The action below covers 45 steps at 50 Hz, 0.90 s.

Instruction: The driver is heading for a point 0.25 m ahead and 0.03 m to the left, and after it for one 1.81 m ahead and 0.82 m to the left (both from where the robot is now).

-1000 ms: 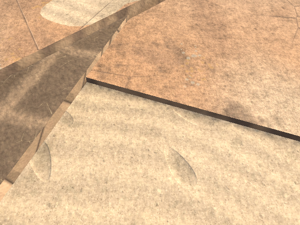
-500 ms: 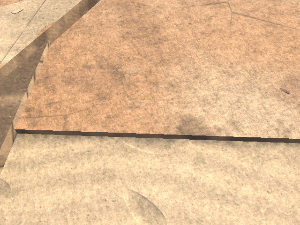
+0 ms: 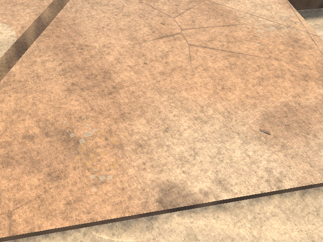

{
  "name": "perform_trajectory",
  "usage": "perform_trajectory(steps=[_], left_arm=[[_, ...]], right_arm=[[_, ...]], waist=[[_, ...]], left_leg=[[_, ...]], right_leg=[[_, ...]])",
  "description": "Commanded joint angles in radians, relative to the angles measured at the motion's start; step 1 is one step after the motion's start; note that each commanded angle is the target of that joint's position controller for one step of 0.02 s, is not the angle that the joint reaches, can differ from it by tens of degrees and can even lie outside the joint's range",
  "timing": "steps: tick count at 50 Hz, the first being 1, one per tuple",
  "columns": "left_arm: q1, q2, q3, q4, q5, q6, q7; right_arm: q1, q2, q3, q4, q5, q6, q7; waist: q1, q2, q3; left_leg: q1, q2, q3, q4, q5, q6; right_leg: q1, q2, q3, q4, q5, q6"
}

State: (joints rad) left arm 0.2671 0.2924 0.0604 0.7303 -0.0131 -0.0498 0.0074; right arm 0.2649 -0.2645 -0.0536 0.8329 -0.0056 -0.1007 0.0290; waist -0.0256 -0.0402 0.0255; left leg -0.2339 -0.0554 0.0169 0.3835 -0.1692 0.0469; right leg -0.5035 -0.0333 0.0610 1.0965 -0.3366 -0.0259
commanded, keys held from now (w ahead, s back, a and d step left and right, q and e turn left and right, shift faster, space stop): w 0.02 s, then q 0.98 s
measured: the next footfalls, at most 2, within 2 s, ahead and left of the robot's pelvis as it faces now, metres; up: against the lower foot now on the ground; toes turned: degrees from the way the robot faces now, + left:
right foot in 0.26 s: +0.30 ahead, -0.13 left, +0.00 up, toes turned +6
left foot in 0.66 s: +0.20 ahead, +0.11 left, +0.00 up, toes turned +21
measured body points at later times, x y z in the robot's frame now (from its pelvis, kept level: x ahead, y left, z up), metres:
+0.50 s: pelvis +0.17 -0.04 +0.00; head +0.21 -0.04 +0.44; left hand +0.29 +0.25 -0.10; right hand +0.33 -0.31 -0.12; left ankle +0.15 +0.10 -0.68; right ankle +0.27 -0.14 -0.74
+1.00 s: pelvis +0.19 +0.00 +0.00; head +0.21 +0.04 +0.45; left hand +0.20 +0.33 -0.11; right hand +0.46 -0.18 -0.08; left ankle +0.17 +0.09 -0.74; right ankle +0.29 -0.13 -0.70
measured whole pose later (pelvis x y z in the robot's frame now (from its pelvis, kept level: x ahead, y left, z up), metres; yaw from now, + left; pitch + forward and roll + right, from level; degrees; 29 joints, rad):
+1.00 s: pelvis +0.19 +0.00 +0.00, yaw +29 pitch +2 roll -2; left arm 0.08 0.31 0.09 0.80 0.00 0.00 0.03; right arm 0.19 -0.31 -0.07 0.65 0.01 0.04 -0.04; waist -0.01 -0.01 0.03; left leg -0.30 -0.06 -0.13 0.47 -0.20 0.05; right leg -0.45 0.02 0.08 0.79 -0.34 0.08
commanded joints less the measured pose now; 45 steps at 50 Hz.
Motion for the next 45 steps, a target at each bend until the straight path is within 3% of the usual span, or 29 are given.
perform_trajectory(steps=[1, 4, 8, 10, 12, 13, 14, 15, 16, 18, 20, 22, 25, 28, 30, 32, 33, 34, 35, 36, 37, 38, 39, 41, 45], left_arm=[[-0.033, 0.048, 0.010, -0.086, 0.009, -0.016, -0.002], [-0.124, 0.017, -0.005, -0.110, 0.023, -0.028, -0.004], [-0.213, 0.034, 0.000, -0.122, 0.016, -0.037, -0.016], [-0.217, 0.065, 0.012, -0.128, 0.018, -0.040, -0.017], [-0.121, 0.106, 0.030, -0.097, 0.028, -0.044, -0.010], [-0.051, 0.160, 0.045, -0.089, 0.042, -0.045, 0.001], [0.016, 0.220, 0.054, -0.096, 0.064, -0.030, 0.015], [0.029, 0.182, 0.045, -0.102, 0.049, -0.007, 0.010], [-0.007, 0.137, 0.034, -0.106, 0.032, 0.009, 0.006], [-0.122, 0.085, 0.016, -0.103, 0.021, 0.020, 0.008], [-0.206, 0.101, 0.021, -0.094, 0.039, 0.022, 0.008], [-0.232, 0.100, 0.025, -0.081, 0.045, 0.017, 0.013], [-0.242, 0.113, 0.031, -0.062, 0.035, 0.016, 0.025], [-0.230, 0.146, 0.042, -0.040, 0.026, 0.028, 0.028], [-0.222, 0.163, 0.047, -0.025, 0.013, 0.036, 0.024], [-0.224, 0.163, 0.049, -0.009, -0.006, 0.046, 0.023], [-0.182, 0.133, 0.044, 0.013, -0.009, 0.051, 0.022], [-0.140, 0.080, 0.032, 0.018, 0.015, 0.057, 0.016], [-0.206, 0.079, 0.030, -0.040, 0.037, 0.055, 0.024], [-0.275, 0.118, 0.042, -0.047, 0.036, 0.054, 0.030], [-0.253, 0.122, 0.048, -0.040, 0.018, 0.057, 0.031], [-0.213, 0.123, 0.054, -0.011, 0.018, 0.060, 0.039], [-0.202, 0.135, 0.059, 0.000, 0.026, 0.062, 0.045], [-0.186, 0.121, 0.059, 0.006, 0.024, 0.056, 0.041], [-0.219, 0.085, 0.043, -0.003, 0.013, 0.045, 0.034]], right_arm=[[-0.016, -0.142, -0.027, -0.047, 0.011, -0.017, -0.009], [-0.004, -0.170, -0.032, -0.030, 0.015, 0.001, -0.020], [0.079, -0.185, -0.036, 0.007, 0.029, 0.031, -0.032], [0.070, -0.195, -0.040, 0.004, 0.034, 0.044, -0.040], [0.027, -0.186, -0.039, -0.015, 0.036, 0.050, -0.047], [0.030, -0.146, -0.027, -0.037, 0.022, 0.046, -0.045], [0.115, -0.065, -0.003, -0.052, -0.001, 0.039, -0.043], [0.226, -0.085, 0.001, -0.040, 0.019, 0.043, -0.043], [0.202, -0.165, -0.024, -0.029, 0.035, 0.061, -0.045], [0.105, -0.164, -0.037, -0.045, 0.032, 0.105, -0.062], [0.108, -0.139, -0.039, -0.058, 0.022, 0.147, -0.075], [0.102, -0.117, -0.039, -0.077, 0.018, 0.158, -0.076], [0.036, -0.101, -0.032, -0.116, 0.011, 0.156, -0.061], [-0.010, -0.118, -0.033, -0.146, 0.012, 0.157, -0.041], [-0.017, -0.135, -0.039, -0.160, 0.014, 0.161, -0.029], [0.020, -0.140, -0.048, -0.150, 0.011, 0.161, -0.020], [0.045, -0.165, -0.060, -0.143, 0.005, 0.160, -0.024], [0.060, -0.258, -0.084, -0.155, 0.005, 0.158, -0.040], [0.030, -0.350, -0.095, -0.192, -0.014, 0.150, -0.045], [0.035, -0.298, -0.084, -0.198, -0.035, 0.125, -0.038], [-0.006, -0.276, -0.076, -0.199, -0.030, 0.106, -0.039], [-0.066, -0.249, -0.073, -0.210, -0.008, 0.100, -0.043], [-0.101, -0.221, -0.063, -0.219, 0.009, 0.101, -0.049], [-0.103, -0.199, -0.051, -0.229, 0.006, 0.106, -0.060], [-0.071, -0.214, -0.059, -0.234, 0.013, 0.116, -0.073]], waist=[[0.011, 0.129, -0.019], [-0.001, 0.111, -0.010], [-0.030, 0.131, -0.042], [-0.009, 0.145, -0.049], [0.053, 0.136, -0.093], [0.077, 0.078, -0.172], [0.065, -0.137, -0.298], [0.055, -0.254, -0.449], [0.058, -0.151, -0.388], [0.029, -0.077, -0.202], [-0.012, -0.112, -0.121], [-0.023, -0.120, -0.105], [-0.008, -0.094, -0.119], [0.007, -0.089, -0.132], [0.004, -0.089, -0.126], [-0.025, -0.070, -0.122], [-0.025, -0.017, -0.108], [0.002, 0.228, -0.077], [-0.005, 0.397, -0.036], [-0.050, 0.267, -0.081], [-0.013, 0.230, -0.081], [0.017, 0.173, -0.084], [0.027, 0.174, -0.085], [0.039, 0.173, -0.117], [0.013, 0.170, -0.126]], left_leg=[[0.119, 0.279, -0.280, -0.229, 0.132, 0.189], [0.071, 0.228, -0.167, -0.197, 0.471, 0.165], [0.095, 0.203, -0.147, -0.113, 0.513, 0.121], [0.117, 0.216, -0.198, -0.046, 0.466, 0.096], [0.086, 0.181, -0.211, 0.076, 0.424, 0.049], [0.004, 0.119, -0.186, 0.223, 0.286, 0.009], [-0.252, 0.012, -0.112, 0.521, -0.240, -0.056], [-0.337, 0.001, -0.118, 0.729, -0.596, -0.079], [-0.376, 0.048, -0.132, 0.825, -0.533, -0.098], [-0.422, 0.104, -0.087, 0.833, -0.411, -0.126], [-0.303, 0.117, -0.058, 0.804, -0.315, -0.144], [-0.250, 0.120, -0.036, 0.741, -0.259, -0.142], [-0.203, 0.141, -0.029, 0.580, -0.182, -0.119], [-0.146, 0.138, -0.004, 0.465, -0.153, -0.093], [-0.110, 0.128, 0.015, 0.380, -0.153, -0.068], [-0.011, 0.093, 0.049, 0.210, -0.065, -0.025], [0.055, 0.082, 0.017, 0.119, -0.002, 0.009], [0.138, 0.258, -0.251, -0.027, 0.233, 0.088], [0.132, 0.449, -0.552, -0.082, 0.333, 0.277], [0.101, 0.420, -0.521, -0.093, 0.277, 0.299], [0.092, 0.371, -0.437, -0.086, 0.233, 0.247], [0.094, 0.322, -0.381, -0.073, 0.180, 0.190], [0.090, 0.307, -0.356, -0.065, 0.200, 0.165], [0.076, 0.272, -0.323, -0.051, 0.288, 0.164], [0.142, 0.249, -0.341, -0.027, 0.270, 0.166]], right_leg=[[-0.162, -0.076, 0.014, -0.120, 0.066, 0.020], [-0.069, -0.042, -0.027, -0.348, 0.207, 0.048], [0.052, 0.037, -0.030, -0.529, 0.389, 0.056], [0.095, 0.044, -0.003, -0.595, 0.370, 0.037], [0.264, 0.033, -0.006, -0.687, 0.461, -0.003], [0.442, -0.068, 0.055, -0.671, 0.701, -0.048], [0.737, -0.328, 0.263, -0.580, 1.108, -0.170], [0.796, -0.454, 0.422, -0.587, 1.065, -0.277], [0.700, -0.397, 0.380, -0.643, 0.831, -0.261], [0.483, -0.300, 0.232, -0.730, 0.513, -0.208], [0.258, -0.247, 0.119, -0.819, 0.362, -0.198], [0.194, -0.237, 0.046, -0.853, 0.325, -0.208], [0.213, -0.256, -0.011, -0.854, 0.335, -0.215], [0.249, -0.286, -0.033, -0.843, 0.332, -0.211], [0.277, -0.301, -0.042, -0.814, 0.314, -0.189], [0.264, -0.276, -0.085, -0.733, 0.251, -0.130], [0.217, -0.234, -0.128, -0.641, 0.164, -0.068], [0.055, -0.118, -0.242, -0.380, -0.032, 0.037], [-0.183, 0.039, -0.188, -0.162, -0.318, 0.102], [-0.183, 0.029, -0.043, -0.009, -0.310, 0.087], [-0.186, 0.014, -0.010, 0.025, -0.219, 0.069], [-0.186, 0.002, 0.001, 0.016, -0.139, 0.066], [-0.180, 0.000, 0.004, 0.008, -0.089, 0.071], [-0.120, 0.023, 0.000, 0.027, -0.029, 0.086], [-0.098, 0.042, 0.013, -0.186, 0.016, 0.110]])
